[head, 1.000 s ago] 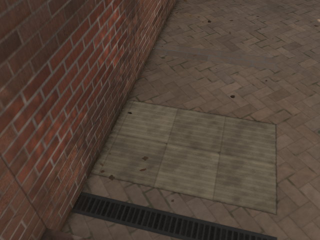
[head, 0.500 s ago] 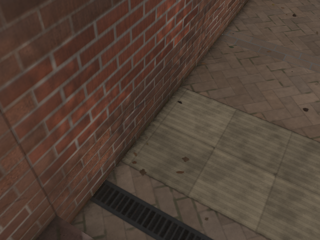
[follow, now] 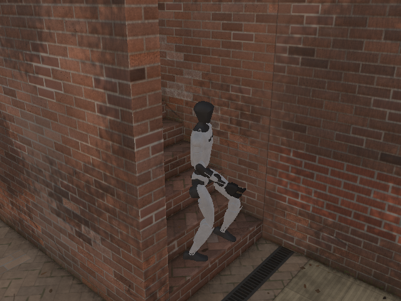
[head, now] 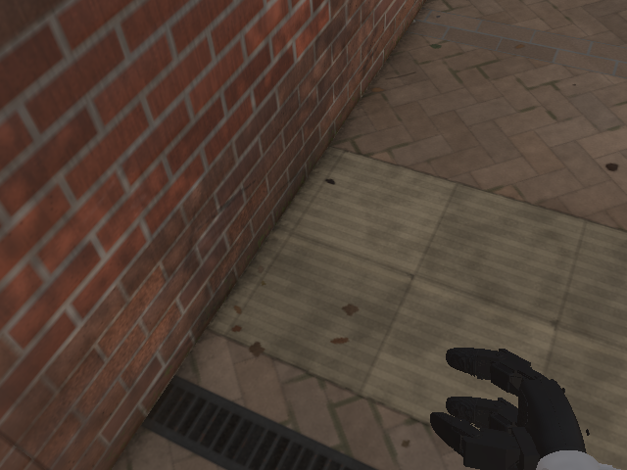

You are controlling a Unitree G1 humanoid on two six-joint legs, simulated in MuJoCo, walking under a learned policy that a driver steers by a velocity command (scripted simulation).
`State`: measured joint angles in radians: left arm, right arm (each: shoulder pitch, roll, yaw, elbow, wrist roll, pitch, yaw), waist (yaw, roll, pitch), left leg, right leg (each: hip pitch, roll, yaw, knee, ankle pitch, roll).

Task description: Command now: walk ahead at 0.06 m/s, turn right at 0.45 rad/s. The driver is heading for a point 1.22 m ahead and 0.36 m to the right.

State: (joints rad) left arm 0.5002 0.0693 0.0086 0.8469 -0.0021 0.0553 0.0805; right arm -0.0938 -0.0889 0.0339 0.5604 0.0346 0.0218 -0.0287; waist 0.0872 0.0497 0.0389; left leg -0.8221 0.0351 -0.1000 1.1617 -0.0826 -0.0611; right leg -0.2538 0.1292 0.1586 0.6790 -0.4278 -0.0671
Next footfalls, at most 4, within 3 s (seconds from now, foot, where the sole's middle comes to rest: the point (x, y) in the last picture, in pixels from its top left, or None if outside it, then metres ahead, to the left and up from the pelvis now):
0.08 left None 0.12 0.16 -0.76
0.44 right None -0.02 -0.15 -0.76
1.00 left None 0.07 0.07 -0.76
2.48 left None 0.45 -0.12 -0.95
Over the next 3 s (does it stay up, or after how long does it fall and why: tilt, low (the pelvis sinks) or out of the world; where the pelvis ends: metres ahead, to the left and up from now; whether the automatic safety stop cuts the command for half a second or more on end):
stays up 0.54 -0.31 -0.18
